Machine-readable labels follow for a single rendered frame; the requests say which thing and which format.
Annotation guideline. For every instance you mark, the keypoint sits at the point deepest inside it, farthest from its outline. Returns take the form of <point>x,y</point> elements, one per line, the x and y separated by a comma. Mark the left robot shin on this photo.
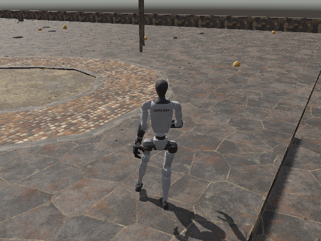
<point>142,170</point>

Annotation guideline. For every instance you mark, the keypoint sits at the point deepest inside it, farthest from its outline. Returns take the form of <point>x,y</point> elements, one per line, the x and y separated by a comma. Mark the robot left hand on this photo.
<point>136,152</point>

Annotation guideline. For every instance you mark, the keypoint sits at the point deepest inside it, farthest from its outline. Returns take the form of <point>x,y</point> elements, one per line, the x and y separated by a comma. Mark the left robot upper arm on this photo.
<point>144,114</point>

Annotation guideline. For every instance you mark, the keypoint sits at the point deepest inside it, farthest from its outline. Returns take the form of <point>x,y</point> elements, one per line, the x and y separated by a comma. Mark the right robot upper arm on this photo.
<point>178,113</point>

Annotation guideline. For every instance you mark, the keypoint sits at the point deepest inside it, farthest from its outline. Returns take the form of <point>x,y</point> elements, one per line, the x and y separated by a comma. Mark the robot right hand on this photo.
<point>173,125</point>

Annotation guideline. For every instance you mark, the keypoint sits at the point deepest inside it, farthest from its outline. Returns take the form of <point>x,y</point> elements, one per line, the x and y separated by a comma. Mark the humanoid robot head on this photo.
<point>161,87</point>

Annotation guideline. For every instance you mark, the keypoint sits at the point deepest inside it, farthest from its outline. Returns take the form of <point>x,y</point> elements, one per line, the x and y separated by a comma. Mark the left robot forearm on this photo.
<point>139,136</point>

